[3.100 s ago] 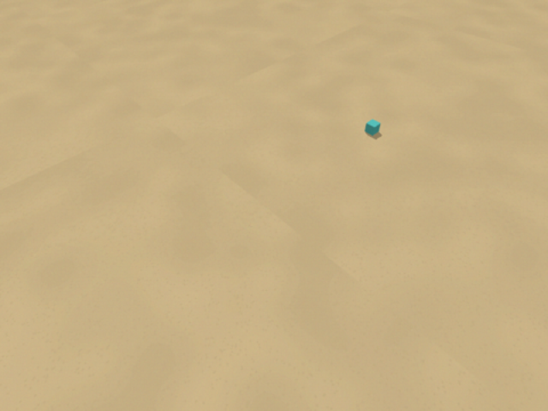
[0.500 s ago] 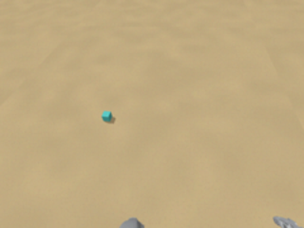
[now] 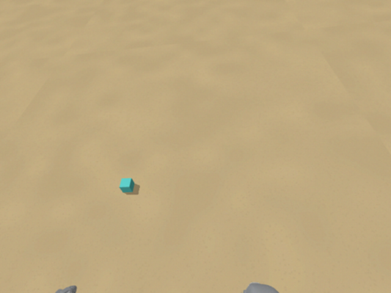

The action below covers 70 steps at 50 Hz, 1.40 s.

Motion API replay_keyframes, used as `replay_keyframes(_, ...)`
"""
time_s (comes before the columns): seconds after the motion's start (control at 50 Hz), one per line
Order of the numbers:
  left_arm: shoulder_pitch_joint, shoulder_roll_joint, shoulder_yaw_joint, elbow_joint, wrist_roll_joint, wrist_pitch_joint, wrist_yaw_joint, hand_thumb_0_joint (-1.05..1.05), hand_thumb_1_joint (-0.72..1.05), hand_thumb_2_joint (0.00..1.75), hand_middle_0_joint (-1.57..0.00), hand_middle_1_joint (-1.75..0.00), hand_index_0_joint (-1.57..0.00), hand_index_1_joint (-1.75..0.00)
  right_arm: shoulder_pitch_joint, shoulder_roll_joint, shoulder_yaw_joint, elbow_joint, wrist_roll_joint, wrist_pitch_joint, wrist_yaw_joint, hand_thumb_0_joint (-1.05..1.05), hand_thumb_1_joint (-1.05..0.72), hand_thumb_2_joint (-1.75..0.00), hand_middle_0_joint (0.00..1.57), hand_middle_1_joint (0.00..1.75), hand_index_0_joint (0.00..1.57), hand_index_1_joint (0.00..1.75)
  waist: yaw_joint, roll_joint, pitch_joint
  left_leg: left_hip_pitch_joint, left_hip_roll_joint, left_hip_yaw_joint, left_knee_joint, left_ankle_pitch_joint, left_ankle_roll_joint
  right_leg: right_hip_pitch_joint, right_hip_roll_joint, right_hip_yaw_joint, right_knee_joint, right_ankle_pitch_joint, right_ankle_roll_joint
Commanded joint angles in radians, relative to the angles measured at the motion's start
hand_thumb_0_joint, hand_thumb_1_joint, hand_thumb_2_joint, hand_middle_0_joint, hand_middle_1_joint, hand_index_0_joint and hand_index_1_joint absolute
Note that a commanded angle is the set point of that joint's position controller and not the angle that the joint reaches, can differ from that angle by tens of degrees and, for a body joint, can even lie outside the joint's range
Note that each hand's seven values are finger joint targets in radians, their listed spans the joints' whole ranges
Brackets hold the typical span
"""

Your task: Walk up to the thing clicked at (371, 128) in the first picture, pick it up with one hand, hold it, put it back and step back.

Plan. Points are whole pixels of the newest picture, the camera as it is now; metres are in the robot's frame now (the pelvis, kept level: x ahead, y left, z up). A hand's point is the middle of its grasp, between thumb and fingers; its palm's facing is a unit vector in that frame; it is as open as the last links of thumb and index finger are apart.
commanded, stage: walk up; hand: left
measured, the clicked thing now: (127, 185) +0.83 +0.50 -0.72
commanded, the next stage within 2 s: none
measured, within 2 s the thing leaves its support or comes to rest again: neither
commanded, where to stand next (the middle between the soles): +0.41 +0.26 m, yaw -4 degrees
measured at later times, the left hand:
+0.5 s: hand (31, 283) +0.20 +0.44 -0.14, palm faces -0.07 -0.88 -0.48, open 7.4 cm
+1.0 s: hand (10, 229) +0.33 +0.54 -0.10, palm faces -0.06 -0.84 -0.54, open 7.4 cm
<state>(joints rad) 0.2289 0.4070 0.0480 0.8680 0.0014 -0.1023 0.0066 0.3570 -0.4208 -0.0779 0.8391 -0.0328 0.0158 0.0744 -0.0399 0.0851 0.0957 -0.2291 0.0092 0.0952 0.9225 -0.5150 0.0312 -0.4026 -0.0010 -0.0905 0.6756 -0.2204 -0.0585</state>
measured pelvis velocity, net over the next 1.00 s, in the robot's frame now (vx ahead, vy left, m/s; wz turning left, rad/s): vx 0.27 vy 0.23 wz -0.06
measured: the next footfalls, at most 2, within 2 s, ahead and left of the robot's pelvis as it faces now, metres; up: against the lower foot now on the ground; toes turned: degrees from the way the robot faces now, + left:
left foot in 0.34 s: +0.22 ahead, +0.26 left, +0.00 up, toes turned +5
right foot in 0.70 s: +0.33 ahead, +0.06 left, +0.00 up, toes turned -7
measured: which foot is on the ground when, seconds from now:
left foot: up 0.00-0.32, down 0.34-0.70, up 0.72-1.00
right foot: down 0.00-0.36, up 0.38-0.68, down 0.70-1.00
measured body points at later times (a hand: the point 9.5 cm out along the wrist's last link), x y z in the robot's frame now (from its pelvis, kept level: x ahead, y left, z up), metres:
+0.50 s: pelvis +0.15 +0.14 +0.00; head +0.17 +0.14 +0.45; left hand +0.21 +0.49 -0.10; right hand +0.20 -0.20 -0.09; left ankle +0.18 +0.26 -0.71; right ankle +0.14 +0.00 -0.65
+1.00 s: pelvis +0.27 +0.23 +0.00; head +0.29 +0.20 +0.45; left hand +0.33 +0.58 -0.07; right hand +0.35 -0.10 -0.12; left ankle +0.37 +0.40 -0.69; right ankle +0.29 +0.07 -0.71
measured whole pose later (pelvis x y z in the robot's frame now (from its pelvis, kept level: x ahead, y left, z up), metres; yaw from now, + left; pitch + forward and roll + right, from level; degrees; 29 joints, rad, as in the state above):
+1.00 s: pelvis +0.27 +0.23 +0.00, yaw -3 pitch -3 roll -1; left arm 0.34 0.45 0.05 0.85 0.03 -0.09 0.02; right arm 0.25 -0.47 -0.10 0.82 -0.02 0.04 0.09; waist 0.03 0.10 0.08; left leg -0.51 0.13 -0.02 0.88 -0.35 0.00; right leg -0.33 -0.09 -0.03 0.71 -0.34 0.00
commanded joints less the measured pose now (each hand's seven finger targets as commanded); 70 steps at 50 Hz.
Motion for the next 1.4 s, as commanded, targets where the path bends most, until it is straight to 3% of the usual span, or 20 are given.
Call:
replay_keyframes(0.0,0.109,0.334,0.094,-0.045,-0.019,-0.008,0.048,0.0,0.9,0.9,-0.2,-0.3,-0.2,-0.3,-0.041,-0.242,-0.063,-0.099,0.004,-0.02,-0.018,0.0,-0.9,-0.9,0.2,0.3,0.2,0.3,0.076,-0.122,-0.066,-0.455,0.091,-0.203,0.317,0.061,-0.014,0.315,-0.377,0.576,-0.403,-0.271,-0.214)
replay_keyframes(0.08,0.069,0.303,0.084,-0.055,0.003,-0.024,0.038,0.0,0.9,0.9,-0.2,-0.3,-0.2,-0.3,0.01,-0.215,-0.069,-0.053,-0.008,-0.009,0.005,0.0,-0.9,-0.9,0.2,0.3,0.2,0.3,0.029,-0.191,-0.026,-0.329,0.122,-0.151,0.171,0.176,-0.037,0.106,-0.266,0.309,-0.372,-0.105,-0.16)
replay_keyframes(0.22,0.097,0.366,0.106,-0.052,0.021,-0.031,0.033,0.0,0.9,0.9,-0.2,-0.3,-0.2,-0.3,-0.135,-0.194,-0.083,-0.097,-0.018,-0.013,0.036,0.0,-0.9,-0.9,0.2,0.3,0.2,0.3,0.06,-0.246,-0.039,-0.264,0.146,-0.088,-0.093,0.211,-0.033,0.043,-0.251,0.254,-0.323,-0.246,-0.158)
replay_keyframes(0.3,-0.033,0.366,0.096,-0.066,0.025,-0.014,0.039,0.0,0.9,0.9,-0.2,-0.3,-0.2,-0.3,0.029,-0.218,-0.107,-0.041,-0.016,-0.022,0.029,0.0,-0.9,-0.9,0.2,0.3,0.2,0.3,-0.08,-0.182,-0.078,0.071,0.091,-0.008,-0.225,0.192,-0.01,-0.165,-0.227,0.191,-0.14,-0.295,-0.107)
replay_keyframes(0.32,0.0,0.288,0.072,-0.061,0.035,-0.003,0.041,0.0,0.9,0.9,-0.2,-0.3,-0.2,-0.3,0.145,-0.254,-0.124,0.002,-0.021,-0.03,0.018,0.0,-0.9,-0.9,0.2,0.3,0.2,0.3,-0.13,0.004,-0.137,0.237,0.053,-0.054,-0.293,0.096,-0.002,-0.236,-0.167,0.129,0.138,-0.217,-0.064)
replay_keyframes(0.36,0.031,0.21,0.037,-0.067,-0.003,0.0,0.055,0.0,0.9,0.9,-0.2,-0.3,-0.2,-0.3,0.107,-0.402,-0.141,-0.047,-0.008,-0.046,0.0,0.0,-0.9,-0.9,0.2,0.3,0.2,0.3,-0.104,0.343,-0.06,0.181,0.402,-0.732,-0.717,-0.177,0.157,-0.502,0.041,0.073,0.593,-0.372,0.005)
replay_keyframes(0.44,0.117,0.288,0.051,0.04,-0.018,-0.009,0.04,0.0,0.9,0.9,-0.2,-0.3,-0.2,-0.3,-0.071,-0.283,-0.09,-0.094,0.006,-0.052,-0.022,0.0,-0.9,-0.9,0.2,0.3,0.2,0.3,0.017,0.122,-0.006,0.013,0.284,-0.374,-0.584,0.075,0.187,-0.307,-0.099,0.12,0.478,-0.193,0.013)
replay_keyframes(0.54,0.095,0.237,0.05,0.013,-0.008,-0.006,0.022,0.0,0.9,0.9,-0.2,-0.3,-0.2,-0.3,-0.02,-0.266,-0.073,-0.102,-0.003,-0.054,-0.019,0.0,-0.9,-0.9,0.2,0.3,0.2,0.3,0.001,0.108,-0.047,0.047,0.289,-0.262,-0.541,0.43,0.248,-0.148,-0.082,0.032,0.197,-0.165,0.038)
replay_keyframes(0.64,0.282,0.257,0.086,0.042,-0.005,-0.02,0.042,0.0,0.9,0.9,-0.2,-0.3,-0.2,-0.3,-0.1,-0.194,-0.042,-0.165,0.009,-0.036,-0.012,0.0,-0.9,-0.9,0.2,0.3,0.2,0.3,0.133,-0.072,-0.157,-0.166,0.151,-0.074,-0.19,0.464,0.123,0.365,-0.023,0.045,-0.152,0.076,0.019)
replay_keyframes(0.68,0.289,0.399,0.115,-0.015,0.012,-0.027,0.06,0.0,0.9,0.9,-0.2,-0.3,-0.2,-0.3,-0.004,-0.145,-0.025,-0.172,0.009,-0.022,-0.015,0.0,-0.9,-0.9,0.2,0.3,0.2,0.3,0.108,-0.28,-0.18,-0.468,-0.018,-0.096,0.229,-0.045,0.009,0.495,-0.433,0.74,-0.367,-0.189,-0.144)
replay_keyframes(0.7,0.224,0.396,0.108,-0.028,-0.007,-0.016,0.067,0.0,0.9,0.9,-0.2,-0.3,-0.2,-0.3,-0.041,-0.241,-0.058,-0.158,-0.004,-0.003,-0.026,0.0,-0.9,-0.9,0.2,0.3,0.2,0.3,0.103,-0.137,-0.145,-0.492,0.044,-0.179,0.305,-0.067,0.004,0.401,-0.493,0.795,-0.394,-0.314,-0.242)
replay_keyframes(0.8,0.112,0.319,0.09,-0.054,0.003,-0.02,0.06,0.0,0.9,0.9,-0.2,-0.3,-0.2,-0.3,0.016,-0.232,-0.071,-0.079,-0.004,0.008,-0.012,0.0,-0.9,-0.9,0.2,0.3,0.2,0.3,0.031,-0.189,-0.013,-0.396,0.11,-0.179,0.236,0.132,-0.033,0.126,-0.3,0.37,-0.324,-0.147,-0.167)
replay_keyframes(0.96,0.058,0.321,0.08,-0.08,0.026,0.0,0.032,0.0,0.9,0.9,-0.2,-0.3,-0.2,-0.3,-0.072,-0.181,-0.067,-0.053,0.017,-0.008,-0.009,0.0,-0.9,-0.9,0.2,0.3,0.2,0.3,0.046,-0.299,-0.047,-0.114,0.075,-0.036,-0.124,0.191,-0.033,-0.091,-0.207,0.187,-0.214,-0.163,-0.139)
replay_keyframes(1.0,-0.003,0.283,0.061,-0.085,0.029,0.023,0.028,0.0,0.9,0.9,-0.2,-0.3,-0.2,-0.3,0.047,-0.19,-0.074,0.011,0.018,-0.023,-0.034,0.0,-0.9,-0.9,0.2,0.3,0.2,0.3,-0.039,-0.213,-0.11,0.102,0.017,0.004,-0.238,0.23,-0.027,-0.188,-0.18,0.148,-0.008,-0.151,-0.084)
replay_keyframes(1.02,0.031,0.208,0.035,-0.073,0.026,0.036,0.027,0.0,0.9,0.9,-0.2,-0.3,-0.2,-0.3,0.098,-0.214,-0.077,0.036,0.012,-0.032,-0.048,0.0,-0.9,-0.9,0.2,0.3,0.2,0.3,-0.056,-0.044,-0.12,0.138,0.02,-0.047,-0.331,0.134,-0.018,-0.219,-0.131,0.079,0.184,-0.173,-0.046)
replay_keyframes(1.06,0.061,0.21,0.029,-0.07,0.007,0.043,0.042,0.0,0.9,0.9,-0.2,-0.3,-0.2,-0.3,0.01,-0.391,-0.095,-0.021,0.023,-0.049,-0.053,0.0,-0.9,-0.9,0.2,0.3,0.2,0.3,-0.027,0.186,-0.072,-0.043,0.418,-0.726,-0.655,-0.114,0.207,-0.304,-0.005,0.126,0.458,-0.369,0.016)
replay_keyframes(1.16,0.122,0.23,0.045,0.06,0.0,0.046,0.022,0.0,0.9,0.9,-0.2,-0.3,-0.2,-0.3,-0.131,-0.288,-0.048,-0.016,0.016,-0.071,-0.075,0.0,-0.9,-0.9,0.2,0.3,0.2,0.3,0.048,0.136,-0.063,-0.112,0.278,-0.37,-0.466,0.286,0.162,-0.114,-0.084,0.107,0.305,-0.264,0.024)
replay_keyframes(1.3,0.062,0.203,0.065,0.062,0.026,0.074,0.008,0.0,0.9,0.9,-0.2,-0.3,-0.2,-0.3,-0.166,-0.244,-0.01,-0.001,0.033,-0.073,-0.097,0.0,-0.9,-0.9,0.2,0.3,0.2,0.3,0.079,0.048,-0.119,-0.177,0.264,-0.293,-0.338,0.474,0.108,0.157,-0.039,0.083,-0.032,-0.088,-0.005)
replay_keyframes(1.34,-0.02,0.276,0.077,0.031,0.032,0.067,0.004,0.0,0.9,0.9,-0.2,-0.3,-0.2,-0.3,-0.122,-0.187,0.007,0.014,0.045,-0.077,-0.104,0.0,-0.9,-0.9,0.2,0.3,0.2,0.3,0.039,-0.132,-0.154,-0.212,0.132,-0.172,-0.245,0.394,0.018,0.189,-0.177,0.309,-0.117,0.102,-0.079)
replay_keyframes(1.38,-0.105,0.23,0.049,0.017,0.012,0.078,-0.008,0.0,0.9,0.9,-0.2,-0.3,-0.2,-0.3,-0.129,-0.196,0.001,0.063,0.044,-0.077,-0.115,0.0,-0.9,-0.9,0.2,0.3,0.2,0.3,0.009,-0.125,-0.149,-0.029,0.062,-0.096,-0.254,0.254,0.005,0.036,-0.204,0.289,-0.106,0.137,-0.11)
